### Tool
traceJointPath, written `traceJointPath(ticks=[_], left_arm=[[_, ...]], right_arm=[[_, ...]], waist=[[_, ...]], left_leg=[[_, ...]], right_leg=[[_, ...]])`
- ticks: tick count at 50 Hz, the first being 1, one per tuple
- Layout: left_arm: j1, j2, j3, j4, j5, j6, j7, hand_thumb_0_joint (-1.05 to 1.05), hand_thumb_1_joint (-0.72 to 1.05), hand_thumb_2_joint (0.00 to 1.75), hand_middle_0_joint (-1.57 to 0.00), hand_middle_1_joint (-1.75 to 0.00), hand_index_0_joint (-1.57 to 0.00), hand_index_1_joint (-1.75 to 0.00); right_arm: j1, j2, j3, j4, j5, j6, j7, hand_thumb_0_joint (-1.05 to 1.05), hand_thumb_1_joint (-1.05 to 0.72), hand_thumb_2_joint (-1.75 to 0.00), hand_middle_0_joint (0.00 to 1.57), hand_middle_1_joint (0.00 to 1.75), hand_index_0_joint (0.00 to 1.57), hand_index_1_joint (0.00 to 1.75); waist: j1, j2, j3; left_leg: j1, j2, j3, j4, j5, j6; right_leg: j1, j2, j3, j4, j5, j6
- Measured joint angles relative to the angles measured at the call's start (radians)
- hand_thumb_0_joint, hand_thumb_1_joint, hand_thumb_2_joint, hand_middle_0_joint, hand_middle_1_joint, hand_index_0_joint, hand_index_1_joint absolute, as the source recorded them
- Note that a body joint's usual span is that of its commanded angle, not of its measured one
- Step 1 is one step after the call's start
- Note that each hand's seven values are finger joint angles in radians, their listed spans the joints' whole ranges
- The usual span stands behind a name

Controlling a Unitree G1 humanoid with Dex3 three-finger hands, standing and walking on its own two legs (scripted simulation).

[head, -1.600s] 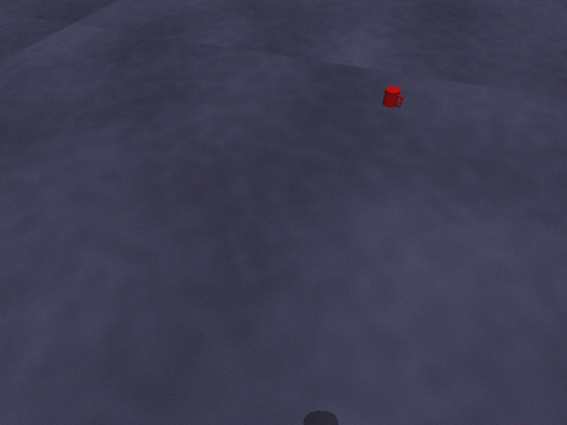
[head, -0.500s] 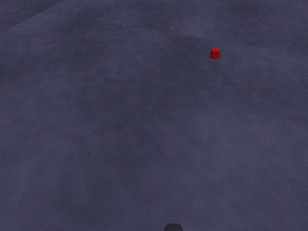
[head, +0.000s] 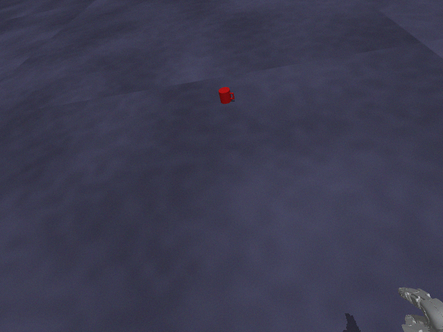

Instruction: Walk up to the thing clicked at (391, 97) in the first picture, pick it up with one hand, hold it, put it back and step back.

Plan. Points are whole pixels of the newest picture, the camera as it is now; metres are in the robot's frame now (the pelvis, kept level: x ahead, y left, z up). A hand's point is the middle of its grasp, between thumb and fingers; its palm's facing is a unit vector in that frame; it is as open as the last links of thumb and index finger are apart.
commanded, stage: walk up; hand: left
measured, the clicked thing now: (226, 95) +2.00 +0.16 -0.70
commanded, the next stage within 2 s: none
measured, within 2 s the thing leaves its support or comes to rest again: neither
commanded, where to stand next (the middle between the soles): +1.71 +0.50 m, yaw -77 degrees
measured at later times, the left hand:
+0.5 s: hand (134, 189) +0.55 +0.34 -0.11, palm faces -0.42 -0.79 -0.45, open 7.4 cm
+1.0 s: hand (160, 127) +0.86 +0.32 -0.12, palm faces -0.53 -0.67 -0.51, open 7.4 cm
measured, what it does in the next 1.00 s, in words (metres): walks ahead, turning right: left foot, then right foot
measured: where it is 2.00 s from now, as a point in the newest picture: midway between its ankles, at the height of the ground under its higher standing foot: (216, 175)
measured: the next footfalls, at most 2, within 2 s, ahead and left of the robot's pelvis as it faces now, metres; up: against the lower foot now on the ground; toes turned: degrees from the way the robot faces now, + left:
left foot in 0.30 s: +0.40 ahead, +0.18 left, +0.00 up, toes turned -12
right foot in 0.74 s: +0.58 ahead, -0.05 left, +0.00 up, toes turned -38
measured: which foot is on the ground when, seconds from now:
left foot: up 0.00-0.28, down 0.30-0.74, up 0.76-1.00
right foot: down 0.00-0.30, up 0.32-0.72, down 0.74-1.00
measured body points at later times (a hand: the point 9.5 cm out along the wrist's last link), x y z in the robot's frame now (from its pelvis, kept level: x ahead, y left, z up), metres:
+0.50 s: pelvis +0.32 +0.11 +0.02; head +0.35 +0.11 +0.47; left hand +0.57 +0.38 -0.08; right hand +0.23 -0.23 -0.07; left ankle +0.36 +0.18 -0.72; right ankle +0.29 -0.02 -0.64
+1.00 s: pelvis +0.64 +0.11 +0.00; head +0.64 +0.08 +0.45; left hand +0.88 +0.35 -0.08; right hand +0.58 -0.22 -0.11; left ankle +0.85 +0.22 -0.67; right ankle +0.55 -0.02 -0.72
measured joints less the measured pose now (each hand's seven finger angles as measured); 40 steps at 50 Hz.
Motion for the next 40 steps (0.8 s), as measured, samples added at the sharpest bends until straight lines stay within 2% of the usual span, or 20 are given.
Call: traceJointPath(ticks=[3, 7, 9, 12, 14, 15, 16, 17, 19, 21, 23, 25, 28, 32, 35, 36, 37, 38, 39, 40], left_arm=[[0.047, -0.038, -0.028, 0.021, -0.003, -0.004, 0.013, 0.01, 0.9, 0.9, -0.2, -0.3, -0.2, -0.3], [0.101, -0.054, -0.041, 0.029, -0.004, -0.022, 0.013, 0.01, 0.9, 0.9, -0.21, -0.3, -0.21, -0.3], [0.117, -0.05, -0.041, 0.023, -0.002, -0.029, 0.016, 0.01, 0.89, 0.9, -0.21, -0.3, -0.21, -0.3], [0.12, -0.026, -0.036, 0.015, 0.006, -0.033, 0.024, 0.01, 0.89, 0.9, -0.21, -0.3, -0.21, -0.3], [0.117, 0.004, -0.029, 0.014, 0.012, -0.027, 0.032, 0.01, 0.89, 0.9, -0.21, -0.3, -0.21, -0.3], [0.109, 0.023, -0.023, 0.016, 0.018, -0.02, 0.038, 0.01, 0.89, 0.9, -0.21, -0.3, -0.21, -0.3], [0.08, 0.046, -0.017, 0.025, 0.021, -0.008, 0.048, 0.01, 0.89, 0.9, -0.21, -0.3, -0.21, -0.3], [0.046, 0.064, -0.014, 0.027, 0.014, 0.003, 0.061, 0.01, 0.89, 0.9, -0.21, -0.3, -0.21, -0.3], [-0.013, 0.086, -0.015, 0.018, 0.002, 0.004, 0.076, 0.01, 0.9, 0.9, -0.21, -0.3, -0.21, -0.3], [-0.053, 0.094, -0.015, 0.0, -0.011, -0.007, 0.065, 0.01, 0.9, 0.9, -0.2, -0.3, -0.2, -0.3], [-0.073, 0.1, -0.013, -0.017, -0.019, -0.01, 0.046, 0.01, 0.91, 0.9, -0.2, -0.3, -0.2, -0.29], [-0.083, 0.103, -0.01, -0.027, -0.02, -0.002, 0.032, 0.01, 0.91, 0.9, -0.2, -0.3, -0.2, -0.29], [-0.097, 0.098, -0.007, -0.037, -0.018, 0.018, 0.02, 0.01, 0.9, 0.9, -0.2, -0.3, -0.2, -0.29], [-0.12, 0.079, -0.006, -0.053, -0.022, 0.035, 0.015, 0.01, 0.9, 0.9, -0.2, -0.3, -0.2, -0.3], [-0.14, 0.069, -0.009, -0.075, -0.025, 0.033, 0.02, 0.01, 0.9, 0.9, -0.2, -0.3, -0.2, -0.3], [-0.144, 0.069, -0.008, -0.089, -0.024, 0.028, 0.024, 0.01, 0.9, 0.9, -0.2, -0.3, -0.2, -0.3], [-0.146, 0.063, -0.003, -0.102, -0.022, 0.018, 0.035, 0.01, 0.9, 0.9, -0.2, -0.3, -0.2, -0.3], [-0.146, 0.05, 0.001, -0.12, -0.017, 0.01, 0.049, 0.01, 0.9, 0.9, -0.2, -0.3, -0.2, -0.3], [-0.142, 0.043, -0.001, -0.139, -0.015, 0.006, 0.063, 0.01, 0.9, 0.9, -0.2, -0.3, -0.2, -0.3], [-0.135, 0.035, -0.008, -0.152, -0.018, 0.006, 0.078, 0.01, 0.9, 0.9, -0.2, -0.3, -0.2, -0.3]], right_arm=[[-0.02, 0.037, 0.023, -0.046, -0.002, -0.011, 0.027, 0.01, -0.91, -0.9, 0.19, 0.29, 0.19, 0.3], [-0.018, 0.068, 0.037, -0.095, -0.014, 0.001, 0.055, 0.01, -0.9, -0.9, 0.2, 0.3, 0.2, 0.3], [-0.012, 0.067, 0.035, -0.106, -0.02, 0.01, 0.06, 0.01, -0.9, -0.9, 0.2, 0.3, 0.2, 0.3], [0.002, 0.056, 0.02, -0.113, -0.022, 0.016, 0.06, 0.01, -0.9, -0.9, 0.2, 0.3, 0.2, 0.3], [0.022, 0.048, 0.005, -0.121, -0.02, 0.012, 0.056, 0.01, -0.9, -0.9, 0.2, 0.3, 0.2, 0.3], [0.033, 0.047, -0.005, -0.127, -0.019, 0.001, 0.047, 0.01, -0.9, -0.9, 0.2, 0.3, 0.2, 0.3], [0.041, 0.059, -0.016, -0.132, -0.019, -0.01, 0.03, 0.01, -0.9, -0.9, 0.2, 0.3, 0.2, 0.3], [0.052, 0.071, -0.021, -0.132, -0.011, -0.019, 0.013, 0.01, -0.9, -0.9, 0.2, 0.3, 0.2, 0.3], [0.079, 0.092, -0.02, -0.112, 0.004, -0.013, -0.008, 0.0, -0.9, -0.9, 0.2, 0.3, 0.2, 0.3], [0.111, 0.102, -0.016, -0.092, -0.001, 0.0, -0.017, 0.0, -0.91, -0.9, 0.2, 0.29, 0.2, 0.3], [0.147, 0.102, -0.016, -0.082, -0.007, 0.003, -0.02, 0.01, -0.9, -0.9, 0.2, 0.3, 0.2, 0.3], [0.184, 0.096, -0.02, -0.084, -0.011, -0.001, -0.022, 0.01, -0.9, -0.9, 0.2, 0.3, 0.2, 0.3], [0.236, 0.078, -0.031, -0.094, -0.013, -0.001, -0.022, 0.01, -0.9, -0.9, 0.2, 0.3, 0.2, 0.3], [0.279, 0.062, -0.045, -0.108, -0.022, 0.017, -0.023, 0.01, -0.9, -0.9, 0.2, 0.3, 0.2, 0.3], [0.3, 0.075, -0.044, -0.125, -0.028, 0.029, -0.027, 0.01, -0.9, -0.9, 0.2, 0.3, 0.2, 0.3], [0.308, 0.086, -0.041, -0.13, -0.029, 0.034, -0.031, 0.01, -0.9, -0.9, 0.2, 0.3, 0.2, 0.3], [0.308, 0.096, -0.037, -0.129, -0.031, 0.04, -0.037, 0.01, -0.9, -0.9, 0.2, 0.3, 0.2, 0.3], [0.294, 0.105, -0.032, -0.127, -0.031, 0.049, -0.044, 0.01, -0.9, -0.9, 0.2, 0.3, 0.2, 0.3], [0.281, 0.117, -0.023, -0.131, -0.028, 0.057, -0.048, 0.01, -0.9, -0.9, 0.2, 0.3, 0.2, 0.3], [0.27, 0.125, -0.012, -0.138, -0.025, 0.062, -0.048, 0.01, -0.9, -0.9, 0.2, 0.3, 0.2, 0.3]], waist=[[0.005, -0.016, 0.021], [0.003, -0.055, 0.026], [-0.002, -0.065, 0.029], [-0.016, -0.074, 0.036], [-0.029, -0.094, 0.034], [-0.041, -0.112, 0.035], [-0.062, -0.146, 0.051], [-0.077, -0.169, 0.067], [-0.097, -0.2, 0.084], [-0.114, -0.21, 0.085], [-0.131, -0.211, 0.077], [-0.151, -0.205, 0.067], [-0.178, -0.184, 0.057], [-0.199, -0.152, 0.06], [-0.206, -0.131, 0.069], [-0.203, -0.132, 0.07], [-0.189, -0.125, 0.074], [-0.17, -0.106, 0.088], [-0.157, -0.097, 0.095], [-0.145, -0.09, 0.098]], left_leg=[[-0.129, 0.013, -0.01, -0.112, 0.118, -0.005], [-0.246, 0.03, -0.032, -0.255, 0.261, -0.031], [-0.265, 0.033, -0.042, -0.331, 0.305, -0.042], [-0.224, 0.033, -0.042, -0.452, 0.342, -0.038], [-0.147, 0.019, -0.024, -0.508, 0.319, -0.023], [-0.114, 0.003, -0.017, -0.511, 0.286, -0.019], [-0.12, -0.018, 0.005, -0.451, 0.243, -0.015], [-0.119, -0.027, 0.026, -0.408, 0.206, -0.01], [-0.072, -0.034, 0.063, -0.43, 0.184, 0.003], [0.0, -0.038, 0.097, -0.514, 0.191, 0.02], [0.079, -0.046, 0.134, -0.602, 0.195, 0.034], [0.156, -0.06, 0.171, -0.677, 0.19, 0.047], [0.261, -0.089, 0.218, -0.757, 0.162, 0.065], [0.384, -0.133, 0.272, -0.82, 0.097, 0.078], [0.431, -0.14, 0.297, -0.759, -0.002, 0.07], [0.423, -0.136, 0.301, -0.681, -0.045, 0.055], [0.392, -0.117, 0.295, -0.55, -0.078, 0.037], [0.331, -0.099, 0.245, -0.369, -0.084, 0.005], [0.245, -0.105, 0.168, -0.172, -0.095, -0.029], [0.158, -0.113, 0.097, -0.001, -0.09, -0.05]], right_leg=[[0.111, 0.014, 0.052, -0.154, 0.042, 0.008], [0.212, 0.012, 0.125, -0.293, 0.053, 0.009], [0.251, 0.01, 0.154, -0.327, 0.038, 0.012], [0.302, 0.002, 0.191, -0.327, -0.021, 0.038], [0.307, -0.016, 0.223, -0.254, -0.102, 0.05], [0.269, -0.034, 0.225, -0.136, -0.146, 0.049], [0.202, -0.047, 0.238, 0.051, -0.173, 0.019], [0.122, -0.029, 0.255, 0.244, -0.178, -0.016], [-0.031, 0.01, 0.231, 0.506, -0.106, -0.059], [-0.141, 0.013, 0.148, 0.551, -0.012, -0.062], [-0.213, 0.006, 0.078, 0.495, 0.047, -0.046], [-0.257, 0.003, 0.038, 0.416, 0.082, -0.028], [-0.293, -0.002, 0.01, 0.282, 0.12, -0.015], [-0.289, -0.017, -0.03, 0.093, 0.202, -0.017], [-0.224, 0.0, -0.081, -0.035, 0.233, -0.034], [-0.184, 0.01, -0.094, -0.07, 0.222, -0.047], [-0.154, 0.027, -0.098, -0.077, 0.2, -0.077], [-0.151, 0.046, -0.097, -0.037, 0.167, -0.089], [-0.153, 0.052, -0.096, 0.005, 0.132, -0.094], [-0.146, 0.054, -0.096, 0.029, 0.103, -0.098]])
